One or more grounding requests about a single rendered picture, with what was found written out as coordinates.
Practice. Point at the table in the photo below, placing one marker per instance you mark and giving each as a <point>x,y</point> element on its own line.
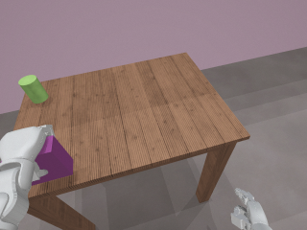
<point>128,119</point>

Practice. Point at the sponge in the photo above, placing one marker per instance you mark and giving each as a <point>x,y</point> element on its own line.
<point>55,159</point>

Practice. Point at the robot left hand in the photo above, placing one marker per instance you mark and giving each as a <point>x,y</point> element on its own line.
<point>26,143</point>

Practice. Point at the left robot forearm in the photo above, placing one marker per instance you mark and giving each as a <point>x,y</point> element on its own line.
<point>16,176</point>

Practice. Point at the robot right hand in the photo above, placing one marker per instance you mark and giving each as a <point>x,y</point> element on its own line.
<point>243,218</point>

